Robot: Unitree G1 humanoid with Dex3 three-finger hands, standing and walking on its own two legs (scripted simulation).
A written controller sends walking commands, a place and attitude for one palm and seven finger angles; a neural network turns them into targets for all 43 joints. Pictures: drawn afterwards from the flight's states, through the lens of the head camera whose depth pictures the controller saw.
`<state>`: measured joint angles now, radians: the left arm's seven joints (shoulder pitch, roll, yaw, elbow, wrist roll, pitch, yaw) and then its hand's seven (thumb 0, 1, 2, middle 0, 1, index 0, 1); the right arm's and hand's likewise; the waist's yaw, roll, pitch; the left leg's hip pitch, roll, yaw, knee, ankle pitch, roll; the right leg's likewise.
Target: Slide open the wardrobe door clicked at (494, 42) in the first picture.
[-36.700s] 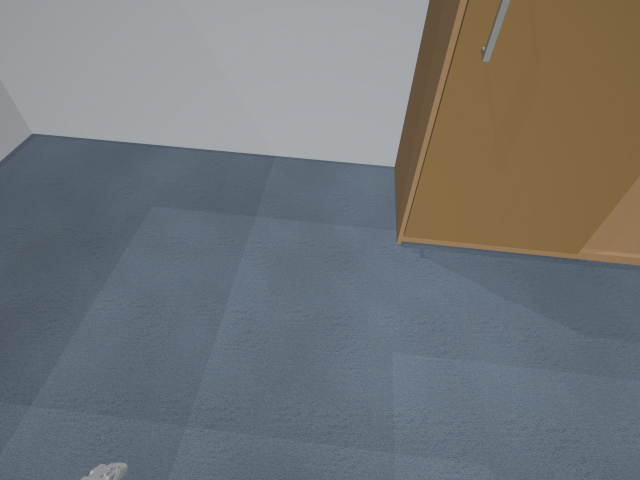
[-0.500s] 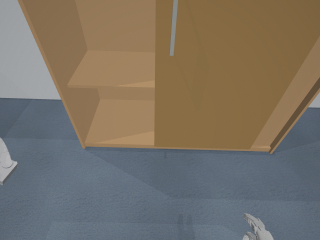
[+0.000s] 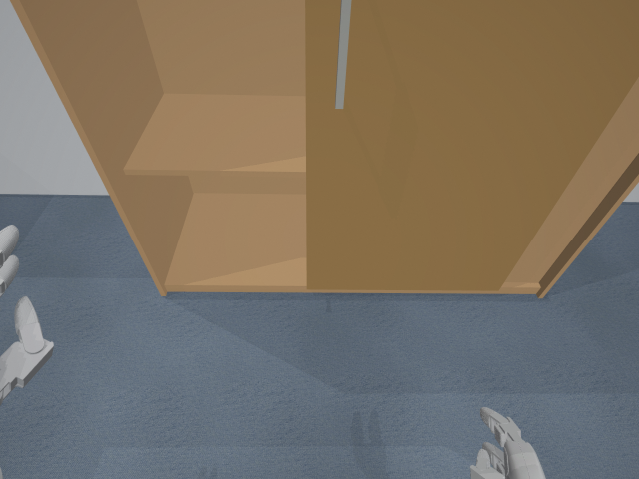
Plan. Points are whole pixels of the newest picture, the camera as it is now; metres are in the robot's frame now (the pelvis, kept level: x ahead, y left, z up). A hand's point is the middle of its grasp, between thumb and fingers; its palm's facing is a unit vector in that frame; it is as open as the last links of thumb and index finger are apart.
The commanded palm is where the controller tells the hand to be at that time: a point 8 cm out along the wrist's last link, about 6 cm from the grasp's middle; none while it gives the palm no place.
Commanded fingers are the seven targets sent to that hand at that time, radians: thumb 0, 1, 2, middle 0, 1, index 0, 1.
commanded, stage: let the arm hang, fingers relaxed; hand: left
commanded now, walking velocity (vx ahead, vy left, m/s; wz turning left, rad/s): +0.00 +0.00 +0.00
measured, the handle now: (344, 26) +0.84 +0.01 +0.20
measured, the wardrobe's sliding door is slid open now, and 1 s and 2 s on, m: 0.53 0.53 0.53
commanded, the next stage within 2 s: look to check the result in 1.20 s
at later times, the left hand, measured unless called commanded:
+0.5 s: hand out of the picture -0.02 +0.20 -0.18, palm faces -0.01 -0.99 -0.17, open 7.2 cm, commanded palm none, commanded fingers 0.00 0.90 0.90 -0.20 -0.30 -0.20 -0.30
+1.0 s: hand out of the picture +0.02 +0.26 -0.16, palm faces -0.01 -0.95 -0.30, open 7.4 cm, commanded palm none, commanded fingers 0.00 0.90 0.90 -0.20 -0.30 -0.20 -0.30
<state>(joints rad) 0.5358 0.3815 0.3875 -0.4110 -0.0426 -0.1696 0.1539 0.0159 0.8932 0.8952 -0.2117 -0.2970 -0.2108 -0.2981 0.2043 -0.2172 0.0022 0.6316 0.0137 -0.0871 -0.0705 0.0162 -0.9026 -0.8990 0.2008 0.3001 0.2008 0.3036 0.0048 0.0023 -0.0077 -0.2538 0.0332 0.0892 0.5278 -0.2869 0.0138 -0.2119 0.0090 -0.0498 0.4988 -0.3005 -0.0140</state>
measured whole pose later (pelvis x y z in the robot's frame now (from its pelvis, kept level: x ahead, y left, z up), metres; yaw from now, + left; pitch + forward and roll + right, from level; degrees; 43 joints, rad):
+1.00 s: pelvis -0.03 +0.03 +0.01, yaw +1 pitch +0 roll +0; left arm 0.17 0.27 0.01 1.11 0.02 -0.01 0.01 0.01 0.91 0.90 -0.20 -0.29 -0.20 -0.30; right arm 0.19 -0.26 -0.01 1.10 -0.02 0.00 0.00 0.01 -0.90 -0.90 0.20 0.30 0.20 0.30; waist -0.01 0.02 0.02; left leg -0.22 -0.03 0.11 0.40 -0.17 0.07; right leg -0.20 -0.05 -0.04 0.41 -0.20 0.03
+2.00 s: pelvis +0.01 +0.02 +0.01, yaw +1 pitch +0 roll +0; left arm 0.10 0.33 0.00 1.13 0.01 -0.03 0.00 0.01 0.91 0.89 -0.20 -0.29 -0.20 -0.30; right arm 0.08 -0.33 0.01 1.13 -0.01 -0.01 0.00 0.01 -0.90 -0.90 0.20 0.30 0.20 0.30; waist -0.01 -0.01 0.03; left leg -0.11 -0.02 0.08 0.29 -0.18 0.04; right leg -0.07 -0.03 -0.06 0.28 -0.21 0.01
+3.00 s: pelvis +0.00 +0.00 +0.02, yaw +1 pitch -1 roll +0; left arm 0.11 0.33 0.00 1.14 0.01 -0.03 0.00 0.01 0.91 0.89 -0.20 -0.29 -0.20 -0.30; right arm 0.09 -0.34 0.01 1.13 -0.01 -0.01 0.00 0.01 -0.90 -0.90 0.20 0.30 0.20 0.30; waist -0.01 0.00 0.04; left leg -0.09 0.00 0.08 0.27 -0.16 0.01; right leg -0.05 0.00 -0.06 0.26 -0.19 -0.01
